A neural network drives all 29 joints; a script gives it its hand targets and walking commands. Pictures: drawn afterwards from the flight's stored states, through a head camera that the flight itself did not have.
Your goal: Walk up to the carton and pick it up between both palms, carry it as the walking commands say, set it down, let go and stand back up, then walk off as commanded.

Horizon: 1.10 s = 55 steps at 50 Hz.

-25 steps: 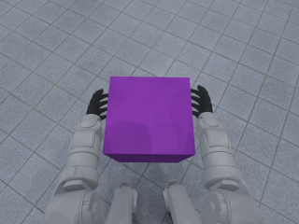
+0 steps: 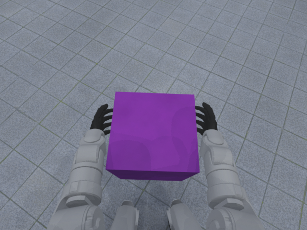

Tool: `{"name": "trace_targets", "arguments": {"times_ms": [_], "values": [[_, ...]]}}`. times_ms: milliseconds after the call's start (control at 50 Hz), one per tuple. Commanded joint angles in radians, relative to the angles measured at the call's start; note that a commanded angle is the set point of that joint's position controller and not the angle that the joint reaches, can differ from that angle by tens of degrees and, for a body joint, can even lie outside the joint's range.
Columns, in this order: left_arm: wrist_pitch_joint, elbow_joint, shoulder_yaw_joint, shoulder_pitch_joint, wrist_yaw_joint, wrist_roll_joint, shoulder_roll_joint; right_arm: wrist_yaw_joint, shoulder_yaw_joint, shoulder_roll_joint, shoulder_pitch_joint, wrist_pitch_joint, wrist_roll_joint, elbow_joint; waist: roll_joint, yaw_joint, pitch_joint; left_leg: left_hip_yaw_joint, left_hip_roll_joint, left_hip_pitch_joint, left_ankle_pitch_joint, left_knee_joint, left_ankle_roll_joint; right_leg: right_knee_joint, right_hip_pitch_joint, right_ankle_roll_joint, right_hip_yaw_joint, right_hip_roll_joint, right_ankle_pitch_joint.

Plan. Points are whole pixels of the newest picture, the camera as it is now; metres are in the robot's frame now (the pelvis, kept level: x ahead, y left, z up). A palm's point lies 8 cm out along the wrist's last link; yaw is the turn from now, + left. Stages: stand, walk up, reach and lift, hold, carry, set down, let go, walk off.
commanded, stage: reach and lift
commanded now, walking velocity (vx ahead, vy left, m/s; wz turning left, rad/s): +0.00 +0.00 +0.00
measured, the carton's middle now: (152, 142) +0.38 +0.00 -0.11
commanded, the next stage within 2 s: none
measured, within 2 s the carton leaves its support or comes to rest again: neither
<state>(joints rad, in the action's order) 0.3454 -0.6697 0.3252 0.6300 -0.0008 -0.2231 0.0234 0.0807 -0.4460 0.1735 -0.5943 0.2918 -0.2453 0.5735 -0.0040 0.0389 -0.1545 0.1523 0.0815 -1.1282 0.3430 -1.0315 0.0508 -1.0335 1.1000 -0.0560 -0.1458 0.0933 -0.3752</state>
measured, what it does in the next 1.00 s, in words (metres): rises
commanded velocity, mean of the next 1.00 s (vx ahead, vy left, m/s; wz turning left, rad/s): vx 0.00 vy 0.00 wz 0.00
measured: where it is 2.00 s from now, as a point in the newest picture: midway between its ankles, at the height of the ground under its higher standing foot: outside the picture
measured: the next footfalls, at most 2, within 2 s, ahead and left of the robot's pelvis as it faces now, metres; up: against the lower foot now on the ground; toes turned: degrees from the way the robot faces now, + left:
none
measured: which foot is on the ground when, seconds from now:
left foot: down 0.00-1.00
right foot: down 0.00-1.00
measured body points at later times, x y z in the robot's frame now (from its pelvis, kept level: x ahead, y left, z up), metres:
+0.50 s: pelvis +0.04 +0.00 +0.06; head +0.11 +0.01 +0.50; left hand +0.38 +0.14 +0.02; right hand +0.37 -0.16 +0.03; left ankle +0.07 +0.13 -0.65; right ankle +0.06 -0.14 -0.65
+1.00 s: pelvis +0.03 +0.00 +0.08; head +0.02 +0.02 +0.53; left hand +0.36 +0.15 +0.09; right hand +0.35 -0.15 +0.11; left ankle +0.07 +0.13 -0.65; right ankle +0.06 -0.14 -0.65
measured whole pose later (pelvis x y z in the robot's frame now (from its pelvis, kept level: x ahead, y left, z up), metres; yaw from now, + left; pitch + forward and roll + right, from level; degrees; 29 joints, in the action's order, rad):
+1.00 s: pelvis +0.03 +0.00 +0.08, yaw +0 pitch +1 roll -1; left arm 0.59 -0.52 0.24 0.39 -0.02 -0.27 0.06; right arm 0.06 -0.34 0.19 -0.39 0.55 -0.29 0.47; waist 0.02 0.05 -0.07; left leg 0.15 0.05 -0.31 0.21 -0.52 0.02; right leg -0.50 0.28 -0.04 -0.15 0.04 -0.23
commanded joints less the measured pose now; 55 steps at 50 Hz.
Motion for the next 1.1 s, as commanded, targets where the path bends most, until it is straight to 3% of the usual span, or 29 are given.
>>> {"name": "trace_targets", "arguments": {"times_ms": [0,20,80,120,140,180,200,240,260,320,340,380,400,420,440,480,540,580,640,660,680,720,820,880,900,960,980,1040,1080], "values": [[-0.052,0.113,-0.504,0.716,-0.221,0.150,1.123,-0.311,0.582,1.000,-0.564,0.036,0.125,0.110,-0.039,0.013,-0.716,-0.128,0.051,0.506,-0.067,0.179,-0.023,0.167,-0.387,0.031,0.141,0.051,0.079],[-0.041,0.049,-0.448,0.659,-0.214,0.115,1.094,-0.316,0.548,0.995,-0.547,0.050,0.103,0.155,-0.015,-0.013,-0.589,-0.122,0.046,0.478,-0.055,0.206,-0.028,0.183,-0.355,0.027,0.145,0.047,0.063],[-0.026,0.064,-0.464,0.624,-0.219,0.123,1.144,-0.334,0.539,0.990,-0.499,0.060,0.089,0.143,-0.006,0.015,-0.595,-0.108,0.039,0.563,-0.141,0.238,-0.023,0.217,-0.362,0.037,0.152,0.047,0.137],[-0.019,0.097,-0.511,0.595,-0.220,0.140,1.178,-0.344,0.565,0.985,-0.478,0.057,0.105,0.099,-0.055,0.011,-0.651,-0.100,0.040,0.632,-0.192,0.258,-0.013,0.240,-0.428,0.051,0.139,0.046,0.188],[-0.022,0.090,-0.495,0.558,-0.215,0.133,1.163,-0.347,0.580,0.998,-0.480,0.061,0.118,0.092,-0.024,-0.008,-0.635,-0.096,0.037,0.651,-0.219,0.269,-0.018,0.247,-0.439,0.043,0.139,0.044,0.211],[-0.021,0.138,-0.533,0.571,-0.213,0.141,1.165,-0.353,0.559,0.999,-0.408,0.067,0.110,0.117,-0.074,0.020,-0.622,-0.095,0.036,0.666,-0.255,0.287,-0.010,0.270,-0.454,0.054,0.130,0.042,0.255],[-0.013,0.098,-0.502,0.534,-0.214,0.130,1.156,-0.355,0.546,0.964,-0.432,0.069,0.098,0.114,-0.046,0.013,-0.581,-0.081,0.027,0.673,-0.266,0.301,-0.014,0.280,-0.439,0.052,0.128,0.040,0.255],[-0.004,0.084,-0.488,0.503,-0.213,0.104,1.137,-0.358,0.500,0.961,-0.357,0.077,0.070,0.159,-0.087,0.015,-0.503,-0.080,0.025,0.672,-0.225,0.340,-0.010,0.308,-0.432,0.062,0.127,0.034,0.221],[-0.007,0.085,-0.499,0.471,-0.215,0.110,1.149,-0.360,0.542,0.968,-0.382,0.072,0.093,0.106,-0.054,0.007,-0.509,-0.086,0.026,0.677,-0.300,0.335,-0.013,0.317,-0.477,0.057,0.123,0.035,0.294],[-0.017,0.200,-0.586,0.448,-0.206,0.140,1.147,-0.357,0.589,0.995,-0.261,0.080,0.113,0.093,-0.080,0.026,-0.588,-0.076,0.032,0.776,-0.448,0.359,-0.004,0.357,-0.591,0.053,0.104,0.036,0.454],[-0.027,0.235,-0.596,0.437,-0.208,0.160,1.139,-0.357,0.608,1.008,-0.267,0.078,0.123,0.061,-0.035,0.031,-0.645,-0.062,0.027,0.829,-0.489,0.361,-0.009,0.364,-0.614,0.043,0.106,0.039,0.483],[-0.027,0.208,-0.575,0.427,-0.214,0.161,1.111,-0.350,0.613,0.996,-0.273,0.078,0.132,0.058,-0.008,0.021,-0.590,-0.067,0.027,0.781,-0.467,0.367,-0.011,0.377,-0.635,0.035,0.096,0.033,0.489],[-0.022,0.219,-0.588,0.407,-0.210,0.148,1.119,-0.345,0.594,0.999,-0.195,0.085,0.114,0.095,-0.046,0.021,-0.549,-0.071,0.031,0.780,-0.488,0.378,-0.004,0.385,-0.645,0.045,0.088,0.032,0.514],[-0.026,0.228,-0.579,0.457,-0.214,0.159,1.114,-0.340,0.604,0.996,-0.247,0.081,0.110,0.069,-0.004,0.041,-0.554,-0.063,0.029,0.780,-0.372,0.406,-0.013,0.399,-0.690,0.035,0.096,0.027,0.429],[-0.016,0.188,-0.552,0.449,-0.217,0.132,1.091,-0.337,0.587,1.001,-0.258,0.086,0.103,0.074,-0.020,0.013,-0.481,-0.078,0.035,0.729,-0.304,0.418,-0.018,0.405,-0.670,0.035,0.097,0.025,0.371],[0.002,0.146,-0.537,0.374,-0.222,0.113,1.082,-0.328,0.598,1.012,-0.214,0.098,0.093,0.073,-0.003,0.000,-0.424,-0.086,0.039,0.751,-0.346,0.421,-0.026,0.431,-0.678,0.032,0.088,0.018,0.402],[-0.004,0.259,-0.632,0.392,-0.237,0.174,1.108,-0.323,0.713,1.050,-0.246,0.097,0.163,-0.051,-0.003,-0.012,-0.566,-0.084,0.043,0.841,-0.447,0.428,-0.028,0.451,-0.826,0.024,0.065,0.013,0.534],[0.015,0.237,-0.606,0.350,-0.242,0.163,1.092,-0.319,0.727,1.068,-0.245,0.114,0.183,-0.066,-0.023,-0.040,-0.554,-0.092,0.043,0.867,-0.455,0.440,-0.032,0.463,-0.852,0.015,0.059,0.006,0.549],[0.035,0.261,-0.597,0.396,-0.245,0.153,1.065,-0.314,0.667,1.050,-0.171,0.145,0.151,0.019,-0.002,-0.012,-0.425,-0.086,0.041,0.847,-0.369,0.469,-0.036,0.490,-0.820,0.019,0.070,0.006,0.452],[0.053,0.204,-0.556,0.351,-0.250,0.139,1.052,-0.313,0.664,1.053,-0.206,0.155,0.147,0.005,0.014,-0.025,-0.399,-0.089,0.036,0.853,-0.341,0.492,-0.042,0.509,-0.827,0.012,0.076,0.005,0.418],[0.064,0.207,-0.554,0.374,-0.254,0.138,1.037,-0.310,0.623,1.031,-0.176,0.170,0.122,0.045,0.026,0.007,-0.323,-0.088,0.033,0.833,-0.295,0.502,-0.044,0.524,-0.803,0.014,0.078,0.000,0.376],[0.074,0.255,-0.591,0.409,-0.264,0.163,1.057,-0.313,0.627,1.040,-0.160,0.183,0.129,0.036,-0.003,0.020,-0.344,-0.090,0.032,0.867,-0.289,0.516,-0.040,0.540,-0.842,0.020,0.074,-0.004,0.380],[0.121,0.200,-0.542,0.401,-0.282,0.170,1.054,-0.311,0.628,1.038,-0.251,0.228,0.149,0.007,0.042,0.010,-0.240,-0.090,0.025,0.895,-0.212,0.563,-0.049,0.593,-0.881,0.015,0.081,-0.009,0.288],[0.134,0.263,-0.570,0.490,-0.281,0.198,1.077,-0.320,0.622,1.051,-0.264,0.248,0.165,0.014,-0.020,0.014,-0.199,-0.095,0.023,0.931,-0.174,0.582,-0.042,0.613,-0.874,0.035,0.075,-0.013,0.243],[0.143,0.269,-0.570,0.457,-0.277,0.202,1.083,-0.325,0.638,1.044,-0.290,0.250,0.171,-0.028,0.022,0.007,-0.207,-0.085,0.014,0.966,-0.208,0.594,-0.043,0.613,-0.896,0.033,0.086,-0.003,0.260],[0.172,0.320,-0.631,0.518,-0.273,0.250,1.139,-0.339,0.658,1.056,-0.312,0.275,0.201,-0.051,-0.031,0.021,-0.279,-0.080,0.008,1.025,-0.203,0.601,-0.029,0.617,-0.924,0.049,0.091,0.000,0.253],[0.188,0.279,-0.592,0.492,-0.270,0.229,1.130,-0.341,0.653,1.038,-0.351,0.286,0.201,-0.069,-0.037,-0.001,-0.220,-0.083,0.007,1.005,-0.176,0.613,-0.030,0.623,-0.913,0.046,0.093,-0.002,0.220],[0.220,0.272,-0.591,0.497,-0.264,0.236,1.132,-0.349,0.615,1.002,-0.307,0.317,0.176,-0.021,-0.033,0.037,-0.186,-0.077,-0.007,1.019,-0.113,0.635,-0.026,0.635,-0.897,0.056,0.099,-0.002,0.167],[0.233,0.291,-0.592,0.527,-0.257,0.233,1.136,-0.363,0.613,1.000,-0.345,0.326,0.197,-0.036,-0.091,0.016,-0.174,-0.070,-0.007,1.032,-0.064,0.651,-0.026,0.635,-0.892,0.063,0.097,-0.002,0.133]]}}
